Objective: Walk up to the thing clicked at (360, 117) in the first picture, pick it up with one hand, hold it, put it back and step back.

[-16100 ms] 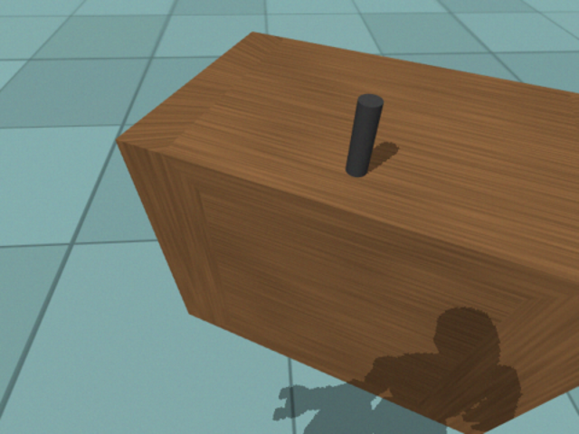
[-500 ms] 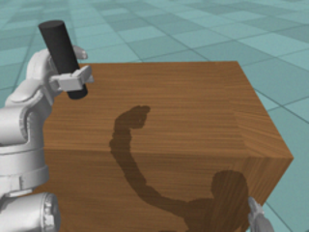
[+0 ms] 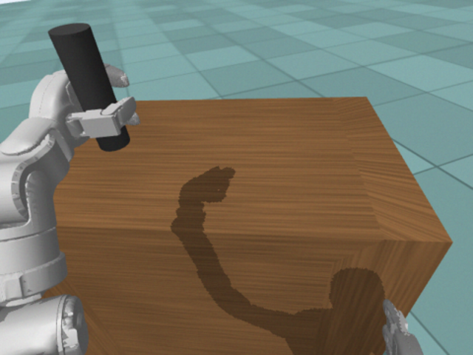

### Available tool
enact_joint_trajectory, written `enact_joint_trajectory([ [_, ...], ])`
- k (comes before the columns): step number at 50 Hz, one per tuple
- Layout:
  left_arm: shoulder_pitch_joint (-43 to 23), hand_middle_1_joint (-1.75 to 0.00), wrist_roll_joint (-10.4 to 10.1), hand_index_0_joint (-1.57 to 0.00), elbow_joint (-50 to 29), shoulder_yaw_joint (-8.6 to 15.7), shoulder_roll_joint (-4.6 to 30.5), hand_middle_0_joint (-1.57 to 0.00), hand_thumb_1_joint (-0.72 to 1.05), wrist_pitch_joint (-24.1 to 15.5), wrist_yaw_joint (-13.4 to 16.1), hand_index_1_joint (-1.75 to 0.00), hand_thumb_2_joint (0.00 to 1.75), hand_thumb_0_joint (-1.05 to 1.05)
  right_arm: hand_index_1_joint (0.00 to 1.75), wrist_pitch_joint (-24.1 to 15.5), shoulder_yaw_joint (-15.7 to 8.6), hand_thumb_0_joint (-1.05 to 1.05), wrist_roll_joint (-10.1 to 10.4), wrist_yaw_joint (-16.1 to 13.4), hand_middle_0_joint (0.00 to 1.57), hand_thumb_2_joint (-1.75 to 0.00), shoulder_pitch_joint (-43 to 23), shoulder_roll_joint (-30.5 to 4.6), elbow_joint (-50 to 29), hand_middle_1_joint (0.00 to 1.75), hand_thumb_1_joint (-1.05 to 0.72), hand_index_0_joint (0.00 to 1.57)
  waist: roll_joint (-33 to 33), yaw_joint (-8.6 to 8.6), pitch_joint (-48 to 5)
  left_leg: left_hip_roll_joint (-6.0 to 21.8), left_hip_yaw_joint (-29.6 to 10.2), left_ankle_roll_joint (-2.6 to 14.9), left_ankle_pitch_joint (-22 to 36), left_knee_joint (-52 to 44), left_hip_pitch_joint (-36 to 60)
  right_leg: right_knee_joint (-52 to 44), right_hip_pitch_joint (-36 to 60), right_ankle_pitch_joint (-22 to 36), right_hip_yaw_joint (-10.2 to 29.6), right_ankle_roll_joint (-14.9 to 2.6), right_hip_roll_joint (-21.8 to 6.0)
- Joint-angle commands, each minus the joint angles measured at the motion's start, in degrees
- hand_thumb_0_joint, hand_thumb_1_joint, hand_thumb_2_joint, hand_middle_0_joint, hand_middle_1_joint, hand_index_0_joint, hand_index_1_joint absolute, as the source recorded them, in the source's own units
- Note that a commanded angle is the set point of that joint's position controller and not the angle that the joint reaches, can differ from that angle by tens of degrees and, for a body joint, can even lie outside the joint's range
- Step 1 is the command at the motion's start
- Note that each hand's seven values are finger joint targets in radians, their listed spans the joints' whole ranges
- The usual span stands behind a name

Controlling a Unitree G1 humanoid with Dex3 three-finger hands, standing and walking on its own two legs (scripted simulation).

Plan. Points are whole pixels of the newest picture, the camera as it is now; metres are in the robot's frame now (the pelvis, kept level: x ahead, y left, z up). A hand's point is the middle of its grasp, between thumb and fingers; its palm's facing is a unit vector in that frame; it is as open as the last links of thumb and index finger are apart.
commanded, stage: hold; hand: left
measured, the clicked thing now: (95, 93) +0.33 +0.18 +0.35
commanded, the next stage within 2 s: none
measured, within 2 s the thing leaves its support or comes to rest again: neither
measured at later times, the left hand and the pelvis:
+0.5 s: hand (111, 111) +0.33 +0.16 +0.33, palm faces +0.04 -1.00 -0.03, open 5.6 cm; pelvis +0.00 +0.00 +0.00, yaw +0 degrees
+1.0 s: hand (110, 103) +0.33 +0.16 +0.33, palm faces +0.03 -1.00 -0.03, open 5.6 cm; pelvis +0.00 +0.00 +0.00, yaw +0 degrees
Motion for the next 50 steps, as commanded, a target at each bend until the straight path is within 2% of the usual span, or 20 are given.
enact_joint_trajectory([
  [1,-26.7,-1.45,-0.5,-1.38,-9.9,4.2,12.3,-1.36,0.61,-3.5,-0.1,-1.45,1.35,0.00,0.05,-3.8,-2.5,0.00,0.4,-0.2,0.05,-0.05,-7.8,-6.8,-9.8,0.05,0.56,0.05,-5.2,0.08,-10.0,-1.7,2.2,1.90,5.7,-5.3,6.4,-7.0,-1.4,4.9,-4.5,-1.55,2.2],
  [2,-26.3,-1.46,-1.0,-1.38,-11.5,3.8,11.7,-1.36,0.60,-3.4,-0.3,-1.46,1.35,0.00,0.05,-3.8,-1.3,0.00,0.6,0.1,0.05,-0.05,-8.4,-5.8,-10.0,0.05,0.57,0.05,-4.7,0.65,-8.7,-1.8,2.2,1.89,4.7,-5.6,5.2,-7.1,-1.3,4.1,-4.4,-1.57,2.1],
  [4,-29.7,-1.45,-1.0,-1.38,-16.4,4.5,13.8,-1.37,0.60,-3.6,-0.1,-1.45,1.34,0.00,0.05,-4.1,-3.5,0.00,0.7,-0.3,0.05,-0.05,-8.5,-7.7,-10.7,0.05,0.56,0.05,-3.1,0.36,-11.0,-2.0,2.5,1.85,5.9,-5.1,6.7,-6.6,-1.4,4.9,-4.3,-1.72,2.0],
  [5,-27.4,-1.46,-1.0,-1.38,-11.5,5.5,13.7,-1.37,0.60,-3.0,-0.1,-1.46,1.35,0.00,0.05,-3.8,-2.5,0.00,0.7,-0.1,0.05,-0.05,-7.9,-6.9,-9.9,0.05,0.56,0.05,-5.4,0.36,-10.8,-1.8,2.1,1.98,6.3,-5.0,6.3,-6.7,-1.1,5.3,-4.4,-1.48,2.1],
  [8,-25.7,-1.47,-1.4,-1.39,-12.4,3.9,11.1,-1.37,0.59,-2.3,-0.2,-1.47,1.36,0.00,0.05,-4.0,-2.2,0.00,0.7,-0.1,0.05,-0.05,-8.9,-6.4,-10.0,0.05,0.56,0.05,-4.0,0.59,-8.8,-1.5,1.8,1.62,4.4,-5.8,5.6,-6.6,-2.1,3.8,-4.4,-1.65,2.3],
  [10,-26.6,-1.46,-1.2,-1.40,-15.3,3.6,12.2,-1.38,0.62,-2.4,-0.3,-1.46,1.35,0.00,0.05,-4.1,-1.7,0.00,0.8,0.1,0.05,-0.05,-8.5,-6.2,-9.8,0.05,0.56,0.05,-2.8,0.62,-9.5,-1.7,1.9,1.64,4.4,-5.6,5.8,-6.6,-2.3,4.0,-4.3,-1.73,2.1],
  [13,-27.8,-1.45,-1.4,-1.38,-17.6,3.9,12.5,-1.36,0.59,-2.1,0.0,-1.45,1.34,0.00,0.05,-4.3,-3.2,0.00,0.8,-0.1,0.05,-0.05,-8.6,-7.6,-10.0,0.05,0.56,0.05,-3.0,0.25,-11.0,-1.9,2.4,1.75,5.8,-4.8,7.0,-6.3,-2.1,4.8,-4.2,-1.68,2.1],
  [16,-25.0,-1.47,-1.5,-1.39,-11.7,4.4,11.2,-1.37,0.59,-1.3,0.2,-1.47,1.36,0.00,0.05,-4.3,-2.5,0.00,0.6,-0.1,0.05,-0.05,-9.3,-6.9,-10.0,0.05,0.56,0.05,-6.1,0.26,-10.0,-1.6,1.7,1.83,5.6,-5.0,6.0,-6.4,-1.5,5.0,-4.4,-1.45,2.2],
  [17,-26.6,-1.48,-1.5,-1.40,-15.3,4.5,12.4,-1.38,0.59,-1.7,0.3,-1.48,1.36,0.00,0.05,-4.2,-2.1,0.00,0.7,-0.2,0.05,-0.05,-10.3,-6.6,-9.5,0.05,0.56,0.05,-3.7,1.13,-9.8,-1.8,1.7,1.69,5.0,-5.3,5.3,-6.3,-1.6,4.5,-4.3,-1.67,2.1],
  [19,-28.3,-1.47,-1.3,-1.39,-16.6,5.4,14.1,-1.37,0.61,-1.9,0.8,-1.47,1.36,0.00,0.05,-4.3,-3.4,0.00,0.9,-0.4,0.05,-0.05,-8.7,-7.4,-9.1,0.05,0.56,0.05,-3.8,0.44,-10.3,-1.9,2.3,1.71,5.0,-4.9,5.9,-6.2,-2.3,4.1,-4.2,-1.66,2.2],
  [23,-24.4,-1.49,-1.4,-1.40,-11.0,4.7,11.7,-1.38,0.59,-1.4,0.5,-1.48,1.37,0.00,0.05,-4.3,-2.7,0.00,0.8,-0.3,0.05,-0.05,-8.7,-6.6,-8.4,0.05,0.56,0.05,-4.9,0.45,-9.5,-2.1,2.5,1.97,6.2,-4.1,5.5,-6.2,-2.3,5.4,-4.1,-1.48,1.9],
  [29,-27.4,-1.47,-1.1,-1.40,-16.1,3.6,12.0,-1.39,0.58,-2.5,-0.1,-1.47,1.35,0.00,0.05,-4.4,-2.0,0.00,0.8,-0.1,0.05,-0.05,-8.5,-6.3,-9.8,0.05,0.56,0.05,-3.2,0.47,-10.9,-1.6,1.7,1.59,6.4,-4.7,6.5,-5.5,-2.2,5.6,-4.4,-1.72,2.2],
  [33,-29.6,-1.46,-1.1,-1.39,-17.3,4.8,14.3,-1.37,0.59,-2.5,-0.1,-1.46,1.34,0.00,0.05,-4.6,-1.9,0.00,0.6,-0.5,0.05,-0.05,-9.8,-6.6,-8.9,0.05,0.56,0.05,-2.7,0.76,-11.0,-2.1,2.4,1.86,5.6,-4.3,5.8,-6.0,-2.1,4.7,-4.0,-1.62,1.9],
  [34,-28.0,-1.47,-1.2,-1.40,-13.1,5.3,14.2,-1.38,0.58,-2.0,0.0,-1.46,1.35,0.00,0.05,-4.7,-2.5,0.00,0.6,-0.7,0.05,-0.05,-9.6,-7.1,-9.1,0.05,0.56,0.05,-4.7,0.07,-10.3,-2.0,2.3,2.03,4.9,-4.3,5.9,-6.3,-2.2,4.4,-3.9,-1.36,1.9],
  [35,-30.3,-1.47,-1.5,-1.40,-17.7,5.2,14.7,-1.38,0.59,-2.3,0.1,-1.46,1.35,0.00,0.05,-4.9,-2.6,0.00,0.6,-0.8,0.05,-0.05,-10.0,-7.1,-8.3,0.05,0.56,0.05,-2.5,0.76,-11.0,-2.3,2.6,1.97,5.0,-4.2,5.8,-6.2,-2.0,4.2,-3.8,-1.49,1.7],
  [39,-31.0,-1.48,-1.4,-1.41,-14.5,5.2,14.7,-1.39,0.59,-1.9,0.3,-1.48,1.36,0.00,0.05,-5.3,-2.6,0.00,0.6,-1.1,0.05,-0.05,-9.0,-7.1,-7.0,0.05,0.56,0.05,-2.9,0.60,-10.5,-1.9,2.1,1.72,5.2,-4.4,5.9,-5.7,-2.7,4.4,-4.3,-1.68,2.1],
  [42,-26.9,-1.49,-1.3,-1.42,-8.7,3.8,11.9,-1.41,0.61,-0.9,-0.3,-1.49,1.37,0.00,0.05,-5.3,-1.2,0.00,0.6,-0.7,0.05,-0.05,-9.9,-6.0,-8.2,0.05,0.56,0.05,-5.1,0.85,-9.9,-2.0,2.1,1.91,6.0,-4.4,4.7,-5.7,-1.7,5.6,-4.2,-1.48,1.9],
  [44,-31.0,-1.49,-1.0,-1.42,-14.8,4.4,14.6,-1.40,0.60,-1.5,-0.3,-1.48,1.37,0.00,0.05,-5.1,-1.5,0.00,0.8,-0.5,0.05,-0.05,-8.8,-6.3,-8.5,0.05,0.56,0.05,-2.7,1.22,-11.4,-2.0,2.2,1.63,7.2,-4.3,5.7,-5.3,-2.0,6.0,-4.4,-1.84,2.1],
  [48,-27.3,-1.48,-1.4,-1.42,-8.8,4.4,12.7,-1.40,0.62,-0.5,-0.8,-1.48,1.37,0.00,0.05,-4.8,-1.3,0.00,0.8,0.0,0.05,-0.05,-9.5,-6.3,-9.3,0.05,0.56,0.05,-5.9,0.74,-10.2,-2.0,2.4,2.00,6.2,-4.4,5.2,-6.0,-1.9,5.5,-4.1,-1.43,2.0],
  [50,-30.8,-1.48,-1.2,-1.42,-12.4,5.2,15.0,-1.40,0.61,-1.3,-0.5,-1.48,1.36,0.00,0.05,-4.5,-1.2,0.00,0.8,0.0,0.05,-0.05,-8.7,-6.2,-8.7,0.05,0.56,0.05,-3.5,0.96,-10.9,-1.6,1.7,1.59,5.6,-5.0,5.7,-5.6,-2.0,4.9,-4.4,-1.71,2.2],
])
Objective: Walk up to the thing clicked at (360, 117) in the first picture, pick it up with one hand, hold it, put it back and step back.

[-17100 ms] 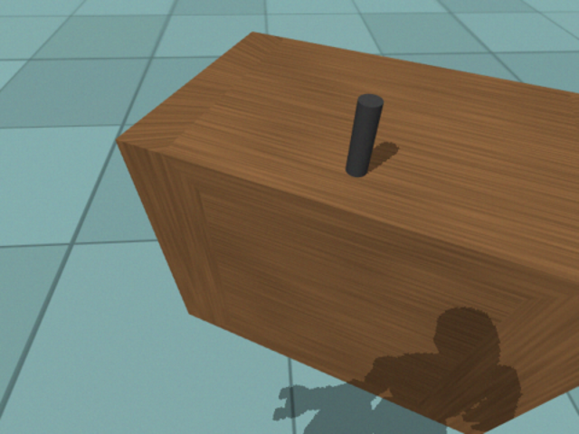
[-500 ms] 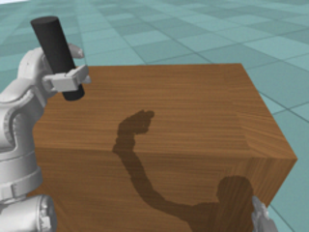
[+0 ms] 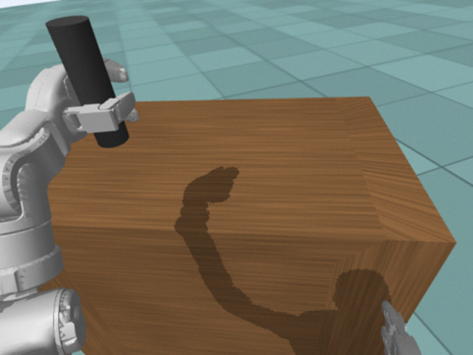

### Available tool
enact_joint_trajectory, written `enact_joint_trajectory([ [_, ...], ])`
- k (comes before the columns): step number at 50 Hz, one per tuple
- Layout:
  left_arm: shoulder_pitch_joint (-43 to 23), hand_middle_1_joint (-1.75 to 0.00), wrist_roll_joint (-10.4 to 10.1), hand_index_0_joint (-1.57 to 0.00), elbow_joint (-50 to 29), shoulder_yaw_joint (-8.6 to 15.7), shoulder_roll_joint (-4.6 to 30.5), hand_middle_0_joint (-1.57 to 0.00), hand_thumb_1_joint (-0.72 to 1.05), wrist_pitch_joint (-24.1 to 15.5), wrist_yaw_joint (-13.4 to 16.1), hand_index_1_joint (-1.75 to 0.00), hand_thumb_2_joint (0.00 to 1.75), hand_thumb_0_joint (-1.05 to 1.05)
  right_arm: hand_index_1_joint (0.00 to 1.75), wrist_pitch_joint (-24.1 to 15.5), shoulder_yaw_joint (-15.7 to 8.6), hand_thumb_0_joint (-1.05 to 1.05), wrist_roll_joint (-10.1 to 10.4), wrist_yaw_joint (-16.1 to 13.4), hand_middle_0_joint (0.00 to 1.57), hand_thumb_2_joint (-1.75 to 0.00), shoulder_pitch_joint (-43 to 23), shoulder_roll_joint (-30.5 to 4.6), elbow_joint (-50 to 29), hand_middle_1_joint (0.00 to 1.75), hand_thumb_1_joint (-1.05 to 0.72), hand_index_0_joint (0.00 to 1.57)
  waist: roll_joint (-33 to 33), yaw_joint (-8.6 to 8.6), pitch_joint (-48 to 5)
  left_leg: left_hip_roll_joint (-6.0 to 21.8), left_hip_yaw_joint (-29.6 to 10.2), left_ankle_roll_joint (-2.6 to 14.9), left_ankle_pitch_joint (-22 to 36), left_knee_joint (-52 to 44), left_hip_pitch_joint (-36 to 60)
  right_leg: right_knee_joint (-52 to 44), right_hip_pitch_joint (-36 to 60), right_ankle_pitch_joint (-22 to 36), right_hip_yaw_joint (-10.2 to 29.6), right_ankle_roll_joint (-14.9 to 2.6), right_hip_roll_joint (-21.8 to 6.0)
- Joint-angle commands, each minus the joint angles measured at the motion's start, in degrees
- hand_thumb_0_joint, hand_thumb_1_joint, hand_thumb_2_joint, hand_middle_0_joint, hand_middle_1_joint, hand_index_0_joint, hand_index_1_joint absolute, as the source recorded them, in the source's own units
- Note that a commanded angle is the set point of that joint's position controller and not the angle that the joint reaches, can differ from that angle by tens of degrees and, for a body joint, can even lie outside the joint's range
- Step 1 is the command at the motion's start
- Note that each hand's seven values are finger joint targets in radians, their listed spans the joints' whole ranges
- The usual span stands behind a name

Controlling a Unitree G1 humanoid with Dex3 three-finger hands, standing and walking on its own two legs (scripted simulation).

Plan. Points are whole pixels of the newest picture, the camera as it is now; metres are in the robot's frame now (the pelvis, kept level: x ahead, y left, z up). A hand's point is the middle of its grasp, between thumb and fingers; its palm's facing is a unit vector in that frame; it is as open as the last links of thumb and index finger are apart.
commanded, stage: hold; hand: left
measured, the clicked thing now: (93, 88) +0.33 +0.17 +0.36
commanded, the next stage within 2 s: crouch in 1.22 s
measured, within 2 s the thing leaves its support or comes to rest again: neither
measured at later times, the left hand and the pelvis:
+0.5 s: hand (108, 101) +0.33 +0.16 +0.34, palm faces +0.03 -1.00 -0.03, open 5.6 cm; pelvis +0.00 +0.00 +0.00, yaw +0 degrees
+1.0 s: hand (103, 100) +0.33 +0.17 +0.34, palm faces +0.04 -1.00 -0.04, open 5.6 cm; pelvis -0.01 +0.00 +0.00, yaw +0 degrees
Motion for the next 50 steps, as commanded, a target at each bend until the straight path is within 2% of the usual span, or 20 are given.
enact_joint_trajectory([
  [1,-30.9,-1.48,-0.3,-1.41,-15.5,4.1,13.7,-1.40,0.62,-5.3,0.2,-1.48,1.37,0.00,0.05,-3.7,-3.5,0.00,0.3,-0.2,0.05,-0.05,-8.2,-7.7,-10.7,0.05,0.56,0.05,-2.6,0.03,-10.9,-1.4,1.7,1.46,5.8,-6.3,7.5,-7.0,-1.4,5.2,-4.5,-1.84,2.5],
  [2,-28.6,-1.47,-0.4,-1.40,-11.2,4.3,12.7,-1.39,0.61,-5.0,0.3,-1.47,1.36,0.00,0.05,-3.7,-1.9,0.00,0.3,-0.1,0.05,-0.05,-7.6,-6.0,-10.1,0.05,0.56,0.05,-3.9,0.26,-9.8,-1.5,1.9,1.66,5.8,-5.8,6.7,-7.2,-1.3,5.2,-4.5,-1.68,2.4],
  [11,-30.8,-1.48,-0.4,-1.40,-14.3,5.4,14.7,-1.39,0.60,-5.4,0.6,-1.47,1.37,0.00,0.05,-4.1,-2.2,0.00,0.1,-0.5,0.05,-0.05,-8.5,-6.4,-9.8,0.05,0.56,0.05,-3.3,0.27,-11.9,-2.0,2.5,1.93,7.3,-4.9,7.0,-7.2,-0.2,6.8,-4.0,-1.55,2.0],
  [13,-27.5,-1.48,-0.3,-1.42,-6.4,4.7,12.9,-1.40,0.59,-4.2,0.3,-1.48,1.36,0.00,0.05,-3.9,-1.2,0.00,0.0,-0.5,0.05,-0.05,-8.9,-5.7,-9.6,0.05,0.56,0.05,-5.7,-0.14,-9.8,-2.2,2.8,2.20,7.1,-4.8,6.1,-7.7,-0.6,6.8,-3.9,-1.16,1.8],
  [17,-30.4,-1.48,-0.3,-1.41,-11.8,4.4,13.9,-1.40,0.62,-4.9,-0.1,-1.47,1.37,0.00,0.05,-4.0,-1.0,0.00,0.2,-0.5,0.05,-0.05,-9.0,-5.7,-10.2,0.05,0.56,0.05,-3.7,0.15,-11.1,-2.1,2.6,1.90,5.6,-5.5,6.5,-7.6,-0.9,5.1,-4.2,-1.57,2.1],
  [18,-27.6,-1.48,-0.1,-1.42,-6.4,3.8,12.5,-1.40,0.61,-4.1,-0.4,-1.48,1.37,0.00,0.05,-3.9,-1.1,0.00,0.1,-0.5,0.05,-0.05,-9.0,-5.8,-10.1,0.05,0.56,0.05,-5.6,-0.33,-9.3,-2.0,2.6,2.08,5.4,-5.6,6.2,-7.8,-1.4,5.1,-4.2,-1.41,2.2],
  [19,-28.0,-1.49,-0.5,-1.42,-8.3,3.2,11.8,-1.40,0.62,-4.3,-0.5,-1.48,1.38,0.00,0.05,-4.1,-0.6,0.00,0.1,-0.4,0.05,-0.05,-9.5,-5.5,-10.8,0.05,0.57,0.05,-5.7,0.03,-8.9,-2.1,2.6,2.13,4.8,-5.7,5.8,-8.1,-1.1,4.6,-4.1,-1.30,2.1],
  [21,-31.0,-1.47,-0.4,-1.41,-11.2,4.4,14.4,-1.39,0.61,-4.8,-0.4,-1.47,1.37,0.00,0.05,-4.0,-1.1,0.00,0.1,-0.5,0.05,-0.05,-8.7,-6.1,-10.2,0.05,0.57,0.05,-4.1,0.13,-9.6,-2.2,2.7,1.95,5.0,-5.8,6.0,-7.9,-1.5,4.6,-4.2,-1.45,2.2],
  [22,-27.9,-1.47,-0.3,-1.40,-4.9,4.2,12.9,-1.39,0.62,-4.3,-0.5,-1.47,1.37,0.00,0.05,-3.9,-0.3,0.00,0.0,-0.4,0.05,-0.05,-8.2,-5.4,-10.3,0.05,0.57,0.05,-5.5,-0.49,-9.1,-2.0,2.7,2.00,5.0,-5.8,6.3,-8.0,-1.5,4.8,-4.1,-1.36,2.2],
  [24,-31.9,-1.46,-0.4,-1.39,-11.9,4.6,14.5,-1.37,0.60,-5.2,-0.2,-1.46,1.37,0.00,0.05,-4.2,-1.5,0.00,0.2,-0.4,0.05,-0.05,-7.7,-6.0,-11.3,0.05,0.57,0.05,-3.7,-0.01,-11.0,-1.8,2.4,1.78,5.4,-5.9,7.0,-7.4,-1.0,4.9,-4.3,-1.68,2.3],
  [26,-30.8,-1.47,-0.3,-1.40,-11.8,3.8,13.2,-1.38,0.61,-4.9,0.0,-1.47,1.37,0.00,0.05,-4.2,-2.4,0.00,0.2,-0.4,0.05,-0.05,-8.2,-6.9,-11.0,0.05,0.57,0.05,-3.0,0.20,-10.2,-1.7,2.1,1.61,5.1,-6.3,6.7,-7.4,-1.3,4.5,-4.5,-1.85,2.4],
  [29,-30.4,-1.46,-0.3,-1.39,-9.5,4.4,13.6,-1.37,0.61,-4.6,0.5,-1.46,1.36,0.00,0.05,-4.4,-1.0,0.00,0.2,-0.2,0.05,-0.05,-8.8,-5.4,-10.7,0.05,0.56,0.05,-3.6,0.20,-10.2,-1.9,2.4,1.84,4.5,-6.0,6.1,-7.7,-0.7,4.2,-4.1,-1.60,2.2],
  [33,-34.1,-1.47,0.1,-1.40,-13.1,4.7,15.2,-1.38,0.59,-4.8,0.6,-1.47,1.37,0.00,0.05,-4.8,-3.3,0.00,0.0,-0.8,0.05,-0.05,-8.7,-8.0,-11.0,0.05,0.56,0.05,-2.4,-0.22,-11.8,-1.7,2.2,1.59,4.6,-6.1,7.5,-7.7,-1.2,4.0,-4.4,-1.80,2.4],
  [35,-30.3,-1.48,-0.2,-1.40,-7.2,4.9,14.1,-1.38,0.60,-4.1,0.3,-1.48,1.38,0.00,0.05,-4.7,-0.8,0.00,0.1,-0.4,0.05,-0.05,-8.7,-5.3,-9.1,0.05,0.56,0.05,-4.1,0.37,-9.6,-2.0,2.4,1.91,5.4,-5.7,5.7,-7.8,-0.7,4.9,-4.2,-1.60,2.2],
  [36,-32.9,-1.47,-0.2,-1.39,-11.1,5.1,15.1,-1.38,0.60,-4.4,0.3,-1.47,1.37,0.00,0.05,-5.0,-2.2,0.00,0.1,-0.6,0.05,-0.05,-9.9,-6.6,-10.6,0.05,0.56,0.05,-3.4,0.42,-11.3,-2.1,2.5,1.83,5.8,-5.8,6.5,-7.8,-0.4,5.2,-4.1,-1.64,2.2],
  [39,-28.0,-1.48,0.0,-1.41,-4.3,3.8,12.8,-1.39,0.58,-3.3,-0.2,-1.48,1.37,0.00,0.05,-4.6,-0.7,0.00,0.2,-0.4,0.05,-0.05,-9.4,-5.3,-10.0,0.05,0.56,0.05,-4.9,0.44,-8.7,-1.7,2.1,1.79,4.9,-6.2,5.5,-7.9,-1.0,4.4,-4.4,-1.67,2.4],
  [43,-31.5,-1.47,0.0,-1.40,-11.5,3.7,14.2,-1.38,0.58,-4.0,-0.6,-1.47,1.36,0.00,0.05,-4.5,-1.6,0.00,0.3,-0.2,0.05,-0.05,-8.0,-6.1,-10.5,0.05,0.56,0.05,-1.6,0.00,-11.5,-1.8,2.5,1.62,6.3,-6.2,7.5,-7.5,-0.9,5.7,-4.3,-1.92,2.4],
  [45,-28.7,-1.48,-0.2,-1.39,-6.6,3.7,12.9,-1.37,0.57,-3.6,-0.8,-1.48,1.37,0.00,0.05,-4.5,-1.3,0.00,0.3,-0.1,0.05,-0.05,-8.2,-6.1,-11.8,0.05,0.56,0.05,-6.3,-0.18,-9.6,-1.4,2.0,1.96,5.9,-6.3,6.4,-7.9,-0.4,5.3,-4.5,-1.56,2.5],
  [47,-32.7,-1.45,-0.1,-1.38,-11.0,4.8,16.0,-1.36,0.56,-4.2,-0.3,-1.45,1.35,0.00,0.05,-4.7,-2.1,0.00,0.2,-0.4,0.05,-0.05,-8.2,-6.7,-10.9,0.05,0.56,0.05,-3.8,-0.33,-10.5,-2.0,2.6,1.98,6.4,-5.8,7.1,-7.9,-0.6,6.0,-4.0,-1.53,2.2],
  [50,-33.3,-1.46,-0.4,-1.38,-10.3,4.4,14.9,-1.36,0.56,-4.6,0.0,-1.46,1.36,0.00,0.05,-5.0,-0.9,0.00,0.3,-0.5,0.05,-0.05,-8.3,-5.3,-10.2,0.05,0.56,0.05,-3.6,-0.17,-9.6,-1.8,2.4,1.92,3.7,-6.4,6.3,-8.0,-1.2,3.6,-4.1,-1.61,2.2],
])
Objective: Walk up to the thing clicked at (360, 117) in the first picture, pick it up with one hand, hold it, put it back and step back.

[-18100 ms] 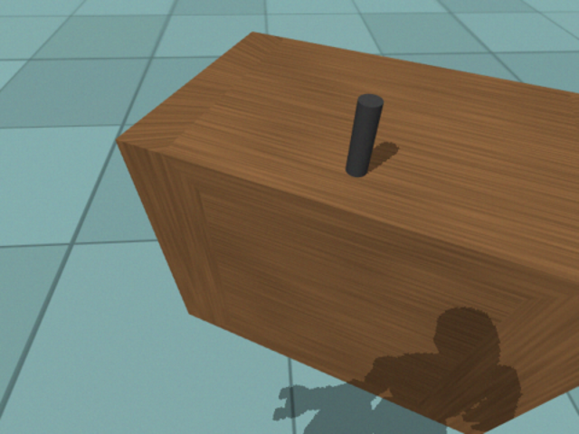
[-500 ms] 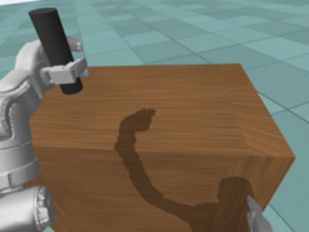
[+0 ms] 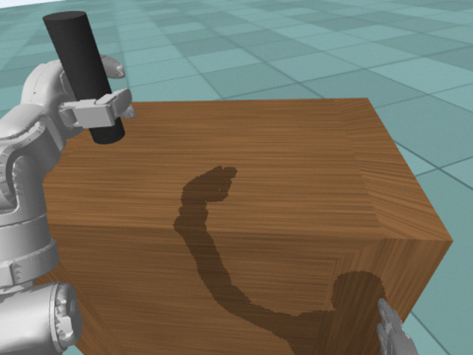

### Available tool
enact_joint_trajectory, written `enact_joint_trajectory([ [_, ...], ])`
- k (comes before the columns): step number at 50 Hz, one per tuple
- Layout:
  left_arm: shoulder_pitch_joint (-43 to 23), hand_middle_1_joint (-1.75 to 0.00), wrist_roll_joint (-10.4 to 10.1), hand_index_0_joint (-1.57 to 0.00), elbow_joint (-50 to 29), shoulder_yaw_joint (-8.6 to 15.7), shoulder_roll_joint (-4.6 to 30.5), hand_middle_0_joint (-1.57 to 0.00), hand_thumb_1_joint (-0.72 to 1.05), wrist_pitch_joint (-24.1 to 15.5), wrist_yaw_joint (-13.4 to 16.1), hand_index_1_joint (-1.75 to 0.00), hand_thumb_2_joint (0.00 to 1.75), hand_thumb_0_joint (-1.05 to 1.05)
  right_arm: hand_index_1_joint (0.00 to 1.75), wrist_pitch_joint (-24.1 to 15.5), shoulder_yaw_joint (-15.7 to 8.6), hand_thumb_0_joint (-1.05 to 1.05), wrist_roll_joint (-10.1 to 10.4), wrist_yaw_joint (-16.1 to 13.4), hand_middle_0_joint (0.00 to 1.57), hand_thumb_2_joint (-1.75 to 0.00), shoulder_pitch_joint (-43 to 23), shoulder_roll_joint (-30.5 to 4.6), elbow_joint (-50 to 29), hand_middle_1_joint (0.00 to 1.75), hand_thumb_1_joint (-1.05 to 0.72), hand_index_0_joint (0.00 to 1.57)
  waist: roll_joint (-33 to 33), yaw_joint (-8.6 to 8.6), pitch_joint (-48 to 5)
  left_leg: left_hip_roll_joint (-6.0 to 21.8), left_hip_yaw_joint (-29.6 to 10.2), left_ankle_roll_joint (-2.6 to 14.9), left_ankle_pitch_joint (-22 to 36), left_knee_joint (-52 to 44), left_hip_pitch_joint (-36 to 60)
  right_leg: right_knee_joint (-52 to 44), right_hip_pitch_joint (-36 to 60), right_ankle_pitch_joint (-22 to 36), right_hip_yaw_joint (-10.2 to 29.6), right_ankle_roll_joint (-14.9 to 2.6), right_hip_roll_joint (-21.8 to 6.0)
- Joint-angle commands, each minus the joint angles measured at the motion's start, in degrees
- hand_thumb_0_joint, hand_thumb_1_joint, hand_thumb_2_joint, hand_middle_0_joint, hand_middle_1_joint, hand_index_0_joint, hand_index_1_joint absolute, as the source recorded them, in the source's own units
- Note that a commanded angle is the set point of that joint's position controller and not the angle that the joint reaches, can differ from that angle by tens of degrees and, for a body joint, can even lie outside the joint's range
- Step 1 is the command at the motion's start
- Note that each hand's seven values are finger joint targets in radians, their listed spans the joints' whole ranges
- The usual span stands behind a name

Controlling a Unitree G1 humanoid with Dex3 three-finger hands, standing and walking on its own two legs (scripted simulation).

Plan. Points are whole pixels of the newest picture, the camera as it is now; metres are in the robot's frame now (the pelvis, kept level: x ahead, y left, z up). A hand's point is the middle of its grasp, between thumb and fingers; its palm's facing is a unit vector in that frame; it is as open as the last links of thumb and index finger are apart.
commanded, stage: hold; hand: left
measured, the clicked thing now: (90, 84) +0.33 +0.18 +0.36
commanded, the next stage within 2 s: crouch in 0.22 s
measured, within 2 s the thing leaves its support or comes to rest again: neither
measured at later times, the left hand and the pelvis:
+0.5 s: hand (108, 90) +0.34 +0.17 +0.35, palm faces +0.05 -1.00 -0.03, open 5.6 cm; pelvis +0.00 +0.00 +0.00, yaw +0 degrees
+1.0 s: hand (145, 124) +0.43 +0.17 +0.26, palm faces +0.11 -0.99 +0.01, open 5.5 cm; pelvis +0.00 +0.00 +0.00, yaw -1 degrees
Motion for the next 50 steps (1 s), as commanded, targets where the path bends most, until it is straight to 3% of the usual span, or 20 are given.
enact_joint_trajectory([
  [1,-30.9,-1.47,-0.5,-1.38,-11.4,4.1,12.8,-1.37,0.57,-5.8,0.3,-1.47,1.36,0.00,0.05,-4.0,-1.5,0.00,0.3,-0.5,0.05,-0.05,-8.7,-5.4,-9.4,0.05,0.56,0.05,-2.6,0.04,-10.5,-1.6,1.9,1.60,3.3,-6.4,6.4,-7.2,-1.7,3.0,-4.4,-1.83,2.3],
  [3,-31.3,-1.45,-0.4,-1.37,-12.4,2.8,11.8,-1.35,0.57,-5.9,0.5,-1.45,1.35,0.00,0.05,-4.3,-1.9,0.00,0.4,-0.6,0.05,-0.05,-8.9,-6.0,-10.0,0.05,0.56,0.05,-1.6,-0.39,-10.2,-1.4,1.8,1.43,2.6,-6.5,7.0,-7.2,-2.6,2.4,-4.6,-1.96,2.4],
  [7,-33.5,-1.45,-0.5,-1.38,-11.8,4.2,13.9,-1.37,0.58,-5.6,0.8,-1.45,1.35,0.00,0.05,-4.8,-2.6,0.00,0.3,-0.8,0.05,-0.05,-9.4,-6.7,-10.1,0.05,0.56,0.05,-3.1,-0.43,-11.5,-2.1,2.6,1.89,3.9,-5.6,6.6,-7.6,-1.2,3.6,-4.1,-1.70,2.0],
  [9,-32.2,-1.48,-0.3,-1.39,-7.8,3.5,12.4,-1.38,0.57,-5.0,1.0,-1.48,1.37,0.00,0.05,-4.6,-1.9,0.00,0.2,-0.8,0.05,-0.05,-9.1,-6.0,-9.0,0.05,0.56,0.05,-3.7,-0.14,-10.1,-1.9,2.4,1.74,3.4,-5.9,6.0,-7.4,-1.3,3.1,-4.3,-1.73,2.2],
  [16,-31.5,-1.52,-0.2,-1.44,-7.9,5.1,13.7,-1.44,0.54,-4.5,0.9,-1.53,1.40,0.00,0.05,-4.4,-2.5,0.00,0.3,-0.3,0.05,-0.07,-8.5,-6.8,-10.4,0.05,0.54,0.05,-4.7,0.74,-10.8,-1.8,2.3,1.68,5.6,-5.8,5.8,-7.3,-0.6,4.5,-4.6,-1.77,2.4],
  [19,-28.7,-1.46,-0.1,-1.42,-4.5,3.6,11.4,-1.41,0.53,-4.1,0.2,-1.46,1.33,0.00,0.05,-4.0,-2.4,0.00,0.2,0.1,0.05,-0.04,-8.6,-6.4,-9.4,0.05,0.59,0.05,-4.7,0.31,-9.4,-1.5,1.9,1.58,6.1,-6.1,6.1,-7.1,-1.2,5.4,-4.5,-1.69,2.5],
  [21,-32.2,-1.45,0.2,-1.42,-8.5,3.7,12.9,-1.41,0.54,-4.8,0.6,-1.45,1.32,0.00,0.05,-4.1,-4.0,0.00,0.2,0.0,0.05,-0.04,-8.4,-7.8,-9.6,0.05,0.60,0.05,-3.6,0.35,-10.6,-1.7,2.2,1.57,6.4,-6.1,6.2,-7.0,-1.0,5.8,-4.5,-1.85,2.4],
  [24,-31.8,-1.44,0.2,-1.41,-4.6,2.8,10.6,-1.40,0.53,-4.7,1.1,-1.44,1.32,0.00,0.05,-4.4,-2.9,0.00,0.0,-0.1,0.05,-0.04,-8.7,-6.9,-9.9,0.05,0.60,0.05,-5.5,-0.48,-8.9,-1.7,2.4,1.75,3.9,-6.4,6.0,-7.9,-2.0,3.5,-4.2,-1.56,2.4],
  [27,-32.8,-1.43,0.7,-1.39,-3.7,1.8,10.4,-1.39,0.51,-6.8,1.6,-1.43,1.31,0.00,0.05,-4.7,-3.3,0.00,-0.1,-0.6,0.05,-0.04,-8.2,-7.1,-9.1,0.05,0.60,0.05,-4.9,-0.95,-8.6,-1.6,2.2,1.69,2.3,-6.9,5.9,-7.9,-2.9,2.4,-4.2,-1.72,2.4],
  [28,-31.2,-1.41,0.8,-1.38,1.1,1.0,8.7,-1.38,0.53,-7.3,1.5,-1.42,1.30,0.00,0.05,-4.8,-1.7,0.00,-0.3,-0.6,0.05,-0.04,-8.1,-5.8,-8.6,0.05,0.60,0.05,-6.4,-1.06,-6.7,-1.7,2.3,1.82,1.4,-6.9,4.8,-8.2,-3.4,1.6,-4.1,-1.54,2.2],
  [33,-34.2,-1.41,1.7,-1.38,4.5,1.2,10.5,-1.37,0.59,-13.5,1.7,-1.41,1.31,0.00,0.05,-5.6,-2.3,0.00,-1.0,-1.9,0.05,-0.04,-6.7,-6.4,-8.1,0.05,0.61,0.05,-5.6,-2.08,-8.6,-1.9,2.6,1.94,0.0,-6.8,5.4,-8.6,-4.1,1.4,-3.8,-1.40,1.8],
  [34,-33.0,-1.40,2.0,-1.37,7.8,-0.1,8.6,-1.36,0.60,-14.6,1.8,-1.40,1.30,0.00,0.05,-6.1,-1.9,0.00,-1.1,-2.1,0.05,-0.04,-7.4,-6.4,-9.1,0.05,0.61,0.05,-6.2,-2.00,-8.1,-1.5,2.0,1.77,-0.8,-7.2,5.0,-8.1,-4.1,1.1,-4.1,-1.47,2.0],
  [36,-34.8,-1.39,2.4,-1.37,5.7,-0.2,9.4,-1.36,0.62,-17.8,2.4,-1.39,1.29,0.00,0.05,-6.4,-1.4,0.00,-1.2,-2.5,0.05,-0.04,-6.7,-5.5,-7.9,0.05,0.60,0.05,-2.7,-1.65,-9.6,-1.4,1.9,1.43,-0.9,-7.1,5.8,-7.7,-4.9,1.2,-4.1,-1.78,2.0],
  [37,-38.2,-1.38,2.7,-1.36,2.2,1.7,12.3,-1.36,0.65,-19.7,2.8,-1.39,1.29,0.00,0.05,-6.6,-1.8,0.00,-1.5,-2.8,0.05,-0.04,-6.2,-5.9,-8.7,0.05,0.61,0.05,-1.8,-1.50,-13.3,-1.5,2.1,1.39,1.0,-6.5,7.4,-7.3,-3.8,2.7,-4.0,-1.79,1.8],
  [39,-37.2,-1.37,3.5,-1.35,8.5,0.1,9.9,-1.34,0.63,-21.9,3.4,-1.38,1.28,0.00,0.05,-7.1,-2.3,0.00,-1.9,-3.3,0.05,-0.04,-6.7,-6.1,-9.7,0.05,0.60,0.05,-3.1,-2.47,-13.1,-1.2,2.1,1.42,2.1,-6.0,7.4,-7.2,-3.4,3.8,-3.9,-1.69,2.0],
  [40,-39.1,-1.38,3.4,-1.35,5.4,1.7,11.9,-1.34,0.63,-23.6,3.7,-1.38,1.29,0.00,0.05,-7.3,-2.4,0.00,-2.1,-3.5,0.05,-0.04,-6.5,-6.1,-8.4,0.05,0.60,0.05,-2.7,-1.96,-13.7,-1.5,2.2,1.47,2.3,-5.7,7.0,-7.1,-2.8,4.1,-3.7,-1.67,1.9],
  [41,-36.1,-1.38,3.8,-1.35,11.0,1.1,10.4,-1.34,0.62,-24.6,3.8,-1.38,1.29,0.00,0.05,-7.3,-2.0,0.00,-2.3,-3.8,0.05,-0.04,-6.7,-5.7,-8.1,0.05,0.59,0.05,-3.6,-1.96,-12.7,-1.1,1.9,1.32,3.1,-5.7,6.7,-6.5,-3.2,4.7,-4.0,-1.69,2.2],
  [42,-37.4,-1.38,4.3,-1.35,7.5,1.3,11.3,-1.34,0.62,-26.4,3.9,-1.39,1.29,0.00,0.05,-7.5,-1.6,0.00,-2.4,-3.8,0.05,-0.04,-6.6,-4.9,-7.5,0.05,0.59,0.05,-1.2,-1.21,-14.8,-1.2,2.1,1.25,4.6,-5.3,6.9,-5.9,-2.4,5.8,-3.7,-1.94,2.0],
  [45,-38.2,-1.39,5.4,-1.36,9.8,1.4,12.7,-1.36,0.60,-29.6,4.2,-1.40,1.30,0.00,0.05,-7.7,-2.3,0.00,-2.9,-4.3,0.05,-0.04,-6.7,-5.7,-8.2,0.05,0.59,0.05,-1.6,-1.97,-15.7,-1.0,2.2,1.26,6.5,-4.4,7.3,-5.6,-2.1,7.5,-3.7,-1.91,2.0],
  [50,-34.8,-1.41,5.8,-1.39,17.1,0.0,9.6,-1.38,0.55,-32.9,3.4,-1.42,1.29,0.00,0.05,-7.6,-1.5,0.00,-3.5,-4.5,0.05,-0.05,-7.7,-4.8,-6.7,0.05,0.57,0.05,-4.0,-1.99,-16.2,-0.7,2.2,1.36,7.9,-4.3,5.9,-5.0,-1.4,8.6,-3.6,-1.83,2.4],
])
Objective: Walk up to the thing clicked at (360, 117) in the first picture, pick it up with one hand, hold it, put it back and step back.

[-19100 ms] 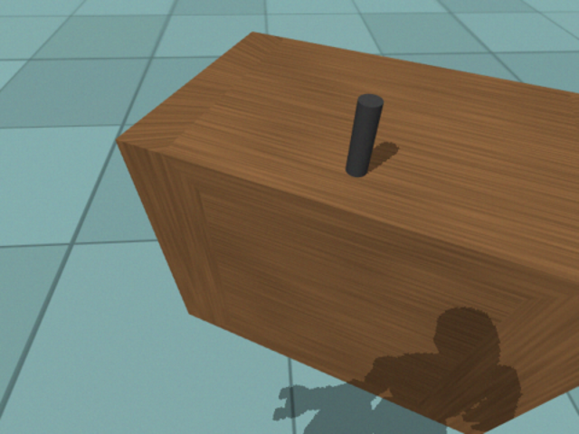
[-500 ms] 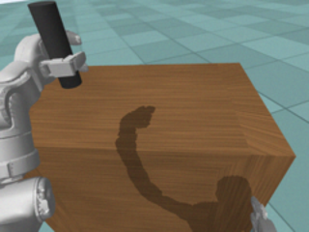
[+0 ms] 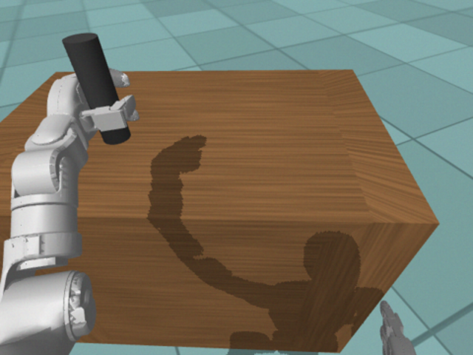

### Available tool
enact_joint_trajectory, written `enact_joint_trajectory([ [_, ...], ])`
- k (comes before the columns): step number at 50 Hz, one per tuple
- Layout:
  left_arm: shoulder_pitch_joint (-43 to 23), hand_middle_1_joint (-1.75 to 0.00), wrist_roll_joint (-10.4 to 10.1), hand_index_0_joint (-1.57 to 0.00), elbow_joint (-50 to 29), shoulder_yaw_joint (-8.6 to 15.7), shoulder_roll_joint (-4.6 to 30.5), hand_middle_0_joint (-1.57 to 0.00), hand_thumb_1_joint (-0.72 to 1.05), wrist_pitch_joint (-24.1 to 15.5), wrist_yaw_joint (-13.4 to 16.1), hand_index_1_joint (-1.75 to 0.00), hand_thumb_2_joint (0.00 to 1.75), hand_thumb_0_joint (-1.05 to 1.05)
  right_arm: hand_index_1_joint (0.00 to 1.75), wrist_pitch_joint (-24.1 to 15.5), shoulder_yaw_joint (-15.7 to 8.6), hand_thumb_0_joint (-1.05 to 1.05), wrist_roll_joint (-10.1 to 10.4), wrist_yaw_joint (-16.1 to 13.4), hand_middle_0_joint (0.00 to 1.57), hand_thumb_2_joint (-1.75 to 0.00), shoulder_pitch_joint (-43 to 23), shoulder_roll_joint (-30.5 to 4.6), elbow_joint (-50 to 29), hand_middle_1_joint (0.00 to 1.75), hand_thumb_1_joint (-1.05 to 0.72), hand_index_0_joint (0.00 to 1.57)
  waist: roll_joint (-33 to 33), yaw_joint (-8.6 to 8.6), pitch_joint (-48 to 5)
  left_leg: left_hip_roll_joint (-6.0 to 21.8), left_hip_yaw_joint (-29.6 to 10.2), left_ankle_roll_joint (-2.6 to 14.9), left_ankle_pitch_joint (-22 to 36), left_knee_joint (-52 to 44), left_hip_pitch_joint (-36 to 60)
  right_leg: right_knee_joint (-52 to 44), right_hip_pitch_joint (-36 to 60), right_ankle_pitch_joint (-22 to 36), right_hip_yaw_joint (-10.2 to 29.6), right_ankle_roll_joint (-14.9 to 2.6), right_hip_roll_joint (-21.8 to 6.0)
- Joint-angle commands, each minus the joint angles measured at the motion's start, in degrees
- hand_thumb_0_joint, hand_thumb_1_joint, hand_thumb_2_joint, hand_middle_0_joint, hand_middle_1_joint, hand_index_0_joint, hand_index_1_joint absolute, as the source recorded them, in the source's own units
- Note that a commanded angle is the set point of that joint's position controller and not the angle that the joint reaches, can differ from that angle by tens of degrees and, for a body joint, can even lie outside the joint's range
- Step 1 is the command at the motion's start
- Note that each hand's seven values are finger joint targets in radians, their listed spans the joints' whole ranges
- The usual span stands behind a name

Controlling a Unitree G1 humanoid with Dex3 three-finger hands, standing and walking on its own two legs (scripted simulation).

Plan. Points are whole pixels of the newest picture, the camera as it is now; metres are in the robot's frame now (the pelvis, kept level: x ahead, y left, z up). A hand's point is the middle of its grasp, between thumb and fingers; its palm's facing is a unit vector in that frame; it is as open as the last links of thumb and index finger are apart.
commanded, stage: crouch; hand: left
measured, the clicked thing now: (100, 93) +0.42 +0.19 +0.28
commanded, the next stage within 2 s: lower in 0.76 s
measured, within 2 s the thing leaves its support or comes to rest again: rests again in 1.94 s
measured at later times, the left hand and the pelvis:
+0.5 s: hand (129, 113) +0.45 +0.17 +0.22, palm faces +0.10 -1.00 -0.02, open 5.5 cm; pelvis +0.02 +0.00 +0.00, yaw +0 degrees
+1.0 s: hand (143, 121) +0.48 +0.16 +0.19, palm faces +0.10 -0.99 -0.02, open 5.5 cm; pelvis +0.02 +0.00 +0.00, yaw +0 degrees
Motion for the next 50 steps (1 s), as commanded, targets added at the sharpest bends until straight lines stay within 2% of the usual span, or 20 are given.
enact_joint_trajectory([
  [1,-32.5,-1.40,-0.1,-1.38,-12.4,2.4,13.7,-1.38,0.57,-8.9,-0.8,-1.41,1.29,0.00,0.05,-3.8,-1.9,0.00,-0.2,-0.6,0.05,-0.05,-8.7,-6.3,-9.5,0.05,0.58,0.05,-0.1,1.20,-19.2,-1.7,1.8,1.63,7.3,-5.1,8.9,-6.0,2.9,7.7,-4.0,-1.69,1.5],
  [4,-30.7,-1.43,0.0,-1.39,-8.1,2.2,12.9,-1.39,0.58,-10.0,-1.3,-1.43,1.31,0.00,0.05,-3.4,-3.0,0.00,-0.5,-0.7,0.05,-0.05,-6.4,-7.6,-8.6,0.05,0.58,0.05,-2.6,-0.08,-17.9,-1.6,1.9,1.84,7.7,-5.1,9.5,-6.4,2.2,8.3,-4.1,-1.42,1.8],
  [6,-31.6,-1.42,0.2,-1.38,-9.9,1.5,12.7,-1.37,0.62,-11.5,-1.9,-1.42,1.31,0.00,0.05,-3.3,-1.2,0.00,-0.5,-0.4,0.05,-0.05,-6.3,-5.8,-8.5,0.05,0.58,0.05,-2.0,0.54,-18.4,-1.8,2.0,1.89,8.6,-5.1,8.7,-6.2,2.9,9.1,-4.0,-1.50,1.6],
  [8,-30.8,-1.44,0.1,-1.40,-9.6,2.6,13.8,-1.39,0.61,-12.3,-2.0,-1.44,1.32,0.00,0.05,-3.3,-2.8,0.00,-0.5,-0.4,0.05,-0.05,-6.2,-7.4,-10.1,0.05,0.58,0.05,-2.3,0.39,-20.3,-1.6,1.9,1.93,11.2,-4.8,9.8,-5.5,4.4,11.7,-4.1,-1.47,1.7],
  [10,-31.8,-1.45,0.3,-1.40,-9.4,2.0,13.4,-1.39,0.63,-13.0,-2.3,-1.45,1.34,0.00,0.05,-2.8,-1.0,0.00,-0.5,0.0,0.05,-0.05,-5.2,-5.5,-9.2,0.05,0.58,0.05,-1.2,0.30,-18.6,-1.8,2.3,1.97,11.7,-4.6,9.4,-5.6,3.5,12.4,-4.0,-1.44,1.6],
  [11,-30.2,-1.45,0.2,-1.41,-8.9,2.6,13.7,-1.40,0.63,-13.3,-2.4,-1.45,1.34,0.00,0.05,-2.6,-2.2,0.00,-0.6,0.0,0.05,-0.05,-4.0,-6.5,-8.7,0.05,0.58,0.05,-1.7,-0.21,-19.4,-1.7,2.3,2.05,12.5,-4.5,10.1,-5.6,3.8,13.3,-4.0,-1.35,1.6],
  [15,-31.1,-1.46,0.4,-1.42,-10.6,1.8,13.0,-1.41,0.62,-14.9,-2.6,-1.46,1.35,0.00,0.05,-2.3,-2.0,0.00,-0.8,0.3,0.05,-0.05,-4.4,-6.3,-9.5,0.05,0.57,0.05,-0.4,-0.47,-21.3,-1.8,2.4,1.97,15.1,-3.8,11.3,-5.2,4.3,16.1,-3.9,-1.37,1.4],
  [21,-30.6,-1.48,0.5,-1.42,-7.9,2.1,12.9,-1.42,0.65,-16.6,-2.4,-1.48,1.38,0.00,0.05,-1.8,-1.5,0.00,-0.9,0.7,0.05,-0.05,-4.9,-6.1,-10.8,0.05,0.57,0.05,-0.4,-0.56,-21.2,-1.4,2.0,1.77,14.6,-4.4,11.7,-5.4,4.5,15.1,-4.4,-1.53,1.8],
  [22,-31.4,-1.48,0.6,-1.42,-10.3,1.0,11.8,-1.41,0.65,-17.1,-2.5,-1.48,1.39,0.00,0.05,-1.5,-0.4,0.00,-1.0,0.9,0.05,-0.05,-5.1,-5.0,-10.5,0.05,0.57,0.05,0.1,-0.07,-22.0,-1.4,1.9,1.69,15.9,-4.3,11.3,-5.0,5.4,16.4,-4.4,-1.64,1.8],
  [24,-29.1,-1.48,1.0,-1.41,-5.9,2.0,12.8,-1.41,0.63,-17.2,-2.3,-1.48,1.38,0.00,0.05,-1.2,-2.1,0.00,-1.0,0.8,0.05,-0.05,-4.4,-6.6,-9.7,0.05,0.57,0.05,-1.0,-0.53,-20.0,-1.5,2.0,1.81,15.6,-4.4,10.4,-5.2,4.5,16.4,-4.2,-1.58,1.8],
  [27,-31.4,-1.49,1.5,-1.42,-6.5,0.5,11.2,-1.42,0.65,-18.2,-2.4,-1.49,1.39,0.00,0.05,-0.9,-1.6,0.00,-1.2,1.0,0.05,-0.05,-4.8,-6.1,-10.8,0.05,0.57,0.05,-0.3,-1.02,-20.8,-1.3,1.9,1.63,15.5,-4.7,11.6,-5.3,3.9,16.2,-4.4,-1.69,1.9],
  [29,-30.5,-1.49,1.3,-1.43,-3.5,1.2,11.6,-1.42,0.66,-18.8,-2.5,-1.50,1.40,0.00,0.05,-0.5,-0.6,0.00,-1.1,1.1,0.05,-0.05,-4.6,-5.1,-11.1,0.05,0.57,0.05,-0.9,-1.32,-20.2,-1.3,1.9,1.74,14.5,-4.8,11.4,-5.9,3.5,15.3,-4.4,-1.57,1.9],
  [30,-32.4,-1.50,1.1,-1.43,-6.4,0.3,11.0,-1.42,0.68,-19.5,-2.6,-1.50,1.41,0.00,0.05,-0.8,-1.6,0.00,-1.1,1.0,0.05,-0.05,-5.6,-6.0,-11.6,0.05,0.58,0.05,-0.7,-1.00,-19.6,-1.5,2.0,1.73,13.4,-5.1,10.6,-6.0,3.7,14.4,-4.4,-1.66,1.8],
  [31,-28.7,-1.49,1.3,-1.42,-0.3,1.8,12.1,-1.42,0.66,-19.3,-2.4,-1.50,1.41,0.00,0.05,-0.5,-0.1,0.00,-1.0,1.1,0.05,-0.05,-4.9,-4.8,-10.9,0.05,0.57,0.05,-3.1,-0.90,-18.3,-1.4,2.0,1.96,12.3,-5.2,9.9,-6.2,3.5,13.4,-4.4,-1.45,1.9],
  [35,-33.7,-1.49,1.7,-1.42,-4.4,0.8,12.3,-1.41,0.69,-21.6,-2.1,-1.49,1.41,0.00,0.05,-0.3,-1.6,0.00,-1.2,1.2,0.05,-0.05,-3.9,-6.2,-11.5,0.05,0.58,0.05,0.1,-1.58,-21.0,-1.3,2.0,1.67,12.5,-5.3,11.8,-6.2,3.1,13.6,-4.4,-1.76,1.9],
  [41,-30.3,-1.50,1.9,-1.42,2.0,1.2,11.6,-1.41,0.67,-23.6,-1.8,-1.51,1.42,0.00,0.05,0.4,-0.6,0.00,-1.2,1.3,0.05,-0.05,-6.1,-4.7,-11.8,0.05,0.57,0.05,-0.7,-1.12,-19.9,-1.3,2.1,1.77,13.8,-5.2,9.9,-6.3,4.6,14.8,-4.1,-1.62,1.8],
  [42,-32.6,-1.51,1.8,-1.43,-1.5,1.3,12.2,-1.42,0.67,-24.4,-1.5,-1.51,1.43,0.00,0.05,0.4,-1.3,0.00,-1.3,1.3,0.05,-0.05,-5.6,-5.9,-12.4,0.05,0.57,0.05,-0.2,-0.98,-21.2,-1.2,2.0,1.60,14.1,-5.4,10.3,-6.0,4.9,15.2,-4.3,-1.75,1.9],
  [44,-33.0,-1.53,1.8,-1.44,0.0,1.4,12.5,-1.44,0.67,-25.1,-1.4,-1.53,1.41,0.00,0.05,0.9,-0.9,0.00,-1.3,1.3,0.05,-0.05,-4.7,-5.6,-12.5,0.05,0.55,0.05,-0.1,-1.64,-23.4,-1.1,2.1,1.73,16.8,-4.6,11.5,-5.8,5.8,17.9,-4.2,-1.58,1.8],
  [46,-29.1,-1.54,2.1,-1.45,5.7,0.9,11.1,-1.45,0.66,-25.5,-1.6,-1.54,1.42,0.00,0.05,1.5,-0.8,0.00,-1.2,1.5,0.05,-0.05,-4.4,-5.0,-10.5,0.05,0.56,0.05,-1.3,-1.74,-18.9,-1.1,2.2,1.88,15.1,-5.2,8.8,-6.2,4.7,16.6,-4.1,-1.62,1.9],
  [50,-30.8,-1.55,2.3,-1.47,5.0,0.4,11.3,-1.47,0.69,-28.1,-2.0,-1.55,1.43,0.00,0.05,2.1,-0.9,0.00,-1.4,1.5,0.05,-0.05,-3.8,-5.5,-10.3,0.05,0.55,0.05,-1.5,-2.75,-20.9,-1.3,2.6,2.25,13.9,-4.9,8.9,-6.4,4.2,16.2,-3.5,-1.30,1.5],
])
